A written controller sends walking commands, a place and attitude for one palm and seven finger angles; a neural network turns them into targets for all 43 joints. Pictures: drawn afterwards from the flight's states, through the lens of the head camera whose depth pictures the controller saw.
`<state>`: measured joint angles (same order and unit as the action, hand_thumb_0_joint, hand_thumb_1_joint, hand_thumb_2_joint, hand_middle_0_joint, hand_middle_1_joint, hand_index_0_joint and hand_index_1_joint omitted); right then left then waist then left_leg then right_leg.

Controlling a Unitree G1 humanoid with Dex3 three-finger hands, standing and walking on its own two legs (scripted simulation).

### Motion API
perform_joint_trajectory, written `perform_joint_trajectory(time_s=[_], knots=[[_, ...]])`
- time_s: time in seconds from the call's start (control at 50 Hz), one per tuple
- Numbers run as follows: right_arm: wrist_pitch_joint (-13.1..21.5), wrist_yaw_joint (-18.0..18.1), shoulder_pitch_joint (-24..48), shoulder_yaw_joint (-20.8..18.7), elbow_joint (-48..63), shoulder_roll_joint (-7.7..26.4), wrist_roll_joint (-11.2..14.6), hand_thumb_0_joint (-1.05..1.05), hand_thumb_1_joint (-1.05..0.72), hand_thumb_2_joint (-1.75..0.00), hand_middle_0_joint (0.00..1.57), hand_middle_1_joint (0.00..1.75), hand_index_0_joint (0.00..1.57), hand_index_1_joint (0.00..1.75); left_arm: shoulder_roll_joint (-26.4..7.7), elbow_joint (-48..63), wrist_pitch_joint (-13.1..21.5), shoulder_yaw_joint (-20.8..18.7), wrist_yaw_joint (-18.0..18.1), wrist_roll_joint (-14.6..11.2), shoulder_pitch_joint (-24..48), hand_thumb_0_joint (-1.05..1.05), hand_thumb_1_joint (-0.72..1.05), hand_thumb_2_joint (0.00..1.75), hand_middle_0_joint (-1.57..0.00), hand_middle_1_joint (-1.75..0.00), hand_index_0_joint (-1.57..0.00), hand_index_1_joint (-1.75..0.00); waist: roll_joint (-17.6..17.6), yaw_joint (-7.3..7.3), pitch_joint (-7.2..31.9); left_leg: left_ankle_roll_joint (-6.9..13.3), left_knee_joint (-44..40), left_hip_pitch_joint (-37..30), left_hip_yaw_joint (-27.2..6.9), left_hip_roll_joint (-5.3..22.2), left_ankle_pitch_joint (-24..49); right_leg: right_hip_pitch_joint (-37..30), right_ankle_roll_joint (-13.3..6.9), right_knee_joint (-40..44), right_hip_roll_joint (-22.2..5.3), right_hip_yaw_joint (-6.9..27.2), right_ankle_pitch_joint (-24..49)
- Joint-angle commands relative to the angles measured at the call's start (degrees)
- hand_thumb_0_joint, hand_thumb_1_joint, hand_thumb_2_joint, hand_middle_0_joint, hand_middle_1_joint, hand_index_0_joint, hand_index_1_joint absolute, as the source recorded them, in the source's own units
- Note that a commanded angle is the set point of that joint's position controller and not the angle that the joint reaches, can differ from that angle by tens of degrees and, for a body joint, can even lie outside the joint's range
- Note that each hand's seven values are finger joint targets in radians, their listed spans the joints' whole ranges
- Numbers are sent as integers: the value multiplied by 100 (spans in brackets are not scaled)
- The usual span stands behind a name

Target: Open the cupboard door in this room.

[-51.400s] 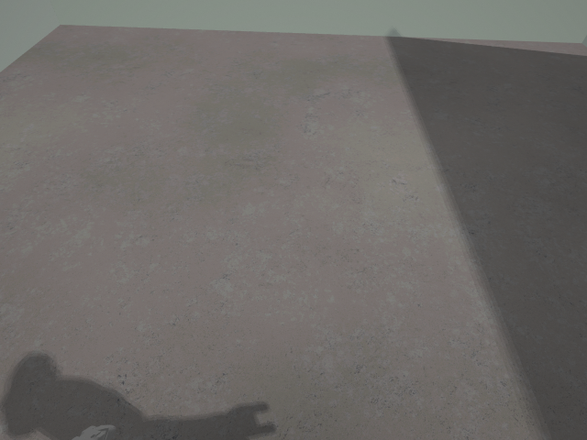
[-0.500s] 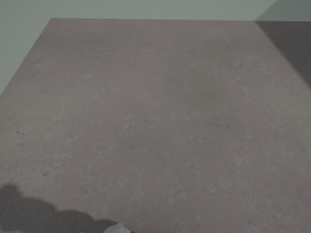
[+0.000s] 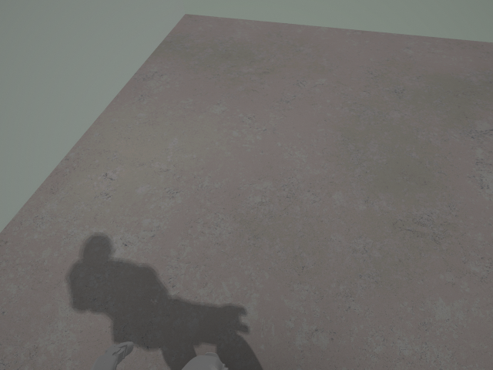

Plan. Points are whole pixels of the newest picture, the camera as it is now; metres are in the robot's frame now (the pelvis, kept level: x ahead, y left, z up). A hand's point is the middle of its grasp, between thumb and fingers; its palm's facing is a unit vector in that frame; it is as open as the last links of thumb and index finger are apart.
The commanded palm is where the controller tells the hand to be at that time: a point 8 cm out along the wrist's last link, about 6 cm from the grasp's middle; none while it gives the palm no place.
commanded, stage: turn to face it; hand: left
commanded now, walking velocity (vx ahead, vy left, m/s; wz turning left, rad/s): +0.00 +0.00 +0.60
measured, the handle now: out of the picture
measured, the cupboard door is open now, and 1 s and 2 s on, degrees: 42 42 42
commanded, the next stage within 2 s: none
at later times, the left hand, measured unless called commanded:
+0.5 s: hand out of the picture +0.00 +0.21 -0.16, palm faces +0.36 -0.90 -0.26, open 7.4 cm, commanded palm none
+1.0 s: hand out of the picture -0.04 +0.14 -0.17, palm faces +0.62 -0.76 -0.21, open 7.3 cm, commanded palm none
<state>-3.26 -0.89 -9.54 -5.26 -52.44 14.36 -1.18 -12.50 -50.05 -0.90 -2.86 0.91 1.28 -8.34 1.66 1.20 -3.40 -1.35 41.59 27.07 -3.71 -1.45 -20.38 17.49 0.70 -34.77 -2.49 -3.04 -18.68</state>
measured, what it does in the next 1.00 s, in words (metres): steps on the spot, turning left: left foot, then right foot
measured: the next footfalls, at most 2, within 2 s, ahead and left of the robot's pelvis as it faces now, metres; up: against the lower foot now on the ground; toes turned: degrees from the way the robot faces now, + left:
left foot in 0.34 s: +0.03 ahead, +0.12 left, +0.00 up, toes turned +19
right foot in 0.66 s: +0.13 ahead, -0.14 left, +0.00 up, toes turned +21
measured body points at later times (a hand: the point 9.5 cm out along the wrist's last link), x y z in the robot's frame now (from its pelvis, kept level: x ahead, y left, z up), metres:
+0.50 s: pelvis +0.01 -0.02 +0.00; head +0.05 +0.01 +0.45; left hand -0.02 +0.26 -0.14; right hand +0.21 -0.22 -0.12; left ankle +0.00 +0.10 -0.73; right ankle +0.04 -0.15 -0.67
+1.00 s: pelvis +0.03 -0.05 +0.00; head +0.06 +0.00 +0.45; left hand -0.07 +0.18 -0.15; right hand +0.27 -0.19 -0.13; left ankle -0.04 +0.04 -0.72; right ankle +0.09 -0.15 -0.73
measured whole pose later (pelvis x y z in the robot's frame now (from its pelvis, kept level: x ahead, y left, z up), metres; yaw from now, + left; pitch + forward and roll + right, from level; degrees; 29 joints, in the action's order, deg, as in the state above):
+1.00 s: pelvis +0.03 -0.05 +0.00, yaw +39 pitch +0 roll +1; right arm -3.5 -2.1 -7.1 -4.0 -52.5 13.1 -0.5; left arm -11.9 -50.4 -0.8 -2.4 0.7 1.2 -12.8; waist -3.0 0.2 -6.3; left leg -2.2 36.0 17.5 5.2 0.9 -19.8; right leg 14.9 1.4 -36.1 -9.8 -14.7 -20.1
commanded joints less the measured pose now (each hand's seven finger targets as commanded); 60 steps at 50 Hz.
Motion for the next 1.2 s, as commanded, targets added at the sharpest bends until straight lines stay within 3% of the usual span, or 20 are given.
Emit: perform_joint_trajectory(time_s=[0.0,0.06,0.18,0.26,0.28,0.3,0.32,0.34,0.44,0.58,0.6,0.62,0.64,0.74,0.86,0.94,0.96,1.0,1.1,1.18], knots=[[55,-28,425,-130,583,515,1,0,-90,-90,20,30,20,30,-984,351,148,-205,128,17,-206,0,90,90,-20,-30,-20,-30,-1429,-109,185,-138,2897,1026,142,293,-704,-610,-915,1666,-1990,1397,1875],[22,-86,423,-25,494,320,35,0,-90,-90,20,30,20,30,-855,312,205,-155,101,14,-418,0,90,90,-20,-30,-20,-30,-1359,-107,329,-266,2329,822,494,302,-403,-1154,-637,1220,-1546,274,3626],[64,-123,908,108,611,198,68,0,-90,-90,20,30,20,30,-1151,111,183,-248,99,48,-998,0,90,90,-20,-30,-20,-30,-1344,-433,530,-195,377,107,999,190,-501,-1836,-647,804,-1718,-50,4510],[118,-80,408,72,542,406,51,0,-90,-90,20,30,20,30,-1302,115,166,-317,54,-5,-819,0,90,90,-20,-30,-20,-30,-1221,-116,747,-6,-968,-1130,1164,63,323,-1336,-394,71,-1750,-433,4232],[149,-82,-12,0,435,624,23,0,-90,-90,20,30,20,30,-1244,150,157,-308,34,-29,-697,0,90,90,-20,-30,-20,-30,-838,141,964,119,-1598,-2080,923,283,1235,-735,-146,-762,-1638,-655,3614],[199,-45,-478,-172,366,1324,-36,0,-90,-90,20,30,20,30,-915,353,119,-266,-12,-81,-653,0,90,90,-20,-30,-20,-30,913,385,1274,854,-1721,-3270,-1045,1797,3191,935,302,-2100,-887,-909,442],[158,-3,-873,-248,273,1678,15,0,-90,-90,20,30,20,30,-718,632,69,-143,9,-49,-303,0,90,90,-20,-30,-20,-30,1461,538,1291,1648,-1850,-3252,-2051,2781,4728,1733,405,-3023,-456,-351,-2062],[161,46,-893,-224,225,1556,15,0,-90,-90,20,30,20,30,-814,680,-9,-171,72,-12,-2,0,90,90,-20,-30,-20,-30,810,555,1162,1678,-1851,-2843,-1852,2634,3758,1822,376,-3234,-497,122,-1897],[207,127,290,-95,518,1113,-35,0,-90,-90,20,30,20,30,-645,284,-97,-221,-54,-17,-277,0,90,90,-20,-30,-20,-30,727,-56,392,1004,-2180,-1281,-861,1446,1868,1159,398,-2558,-281,174,-690],[105,77,506,-184,625,1119,-19,0,-90,-90,20,30,20,30,-658,275,6,-228,-31,-33,-824,0,90,90,-20,-30,-20,-30,726,-335,495,781,-1717,-287,-1179,1082,926,-689,301,19,208,-104,122],[97,64,571,-172,689,945,10,0,-90,-90,20,30,20,30,-831,243,56,-282,0,-15,-1084,0,90,90,-20,-30,-20,-30,244,-488,553,547,-1218,184,-980,739,452,-1302,232,851,-85,148,232],[96,33,430,-120,786,524,55,0,-90,-90,20,30,20,30,-1324,266,127,-386,59,77,-1214,0,90,90,-20,-30,-20,-30,-1379,-552,618,106,176,1130,-193,-21,-650,-1815,-219,1878,-1527,1832,-331],[120,4,578,-109,878,494,22,0,-90,-90,20,30,20,30,-1578,370,102,-345,70,62,-1037,0,90,90,-20,-30,-20,-30,-2033,-583,471,-28,1727,1061,188,-195,-1503,-1093,-786,2193,-2596,2613,57],[0,-95,271,-58,460,350,18,0,-90,-90,20,30,20,30,-816,549,157,-166,111,22,-164,0,90,90,-20,-30,-20,-30,-1374,-38,319,-219,2670,585,345,337,-356,-625,-649,1521,-1570,450,2107],[65,-111,632,78,489,148,76,0,-90,-90,20,30,20,30,-1143,257,164,-284,108,47,-828,0,90,90,-20,-30,-20,-30,-1272,-412,640,-217,521,-7,906,230,-653,-1605,-739,987,-1823,13,3624],[122,-80,170,43,417,290,68,0,-90,-90,20,30,20,30,-1211,214,115,-368,58,6,-671,0,90,90,-20,-30,-20,-30,-1193,-157,712,-71,-992,-1120,1038,160,233,-1087,-406,368,-1818,-357,2996],[161,-82,-159,-15,335,516,51,0,-90,-90,20,30,20,30,-1136,250,83,-358,34,-38,-584,0,90,90,-20,-30,-20,-30,-691,56,871,43,-1646,-1944,816,327,1025,-516,-132,-274,-1684,-612,2437],[161,7,-884,-260,231,1540,-12,0,-90,-90,20,30,20,30,-545,701,4,-163,8,-41,-114,0,90,90,-20,-30,-20,-30,1617,486,972,1457,-2069,-2856,-2082,2704,4130,1773,438,-2513,-493,-447,-2129],[248,176,-46,-80,357,967,-17,0,-90,-90,20,30,20,30,-625,290,-83,-235,-48,-10,-78,0,90,90,-20,-30,-20,-30,776,-18,549,986,-2174,-1805,-875,1519,2745,1600,432,-3166,-402,293,-459],[255,162,-199,-87,293,986,-9,0,-90,-90,20,30,20,30,-595,280,-74,-203,-39,-31,-28,0,90,90,-20,-30,-20,-30,579,8,571,1024,-2151,-1930,-937,1412,2790,1336,460,-2382,-223,237,-444]])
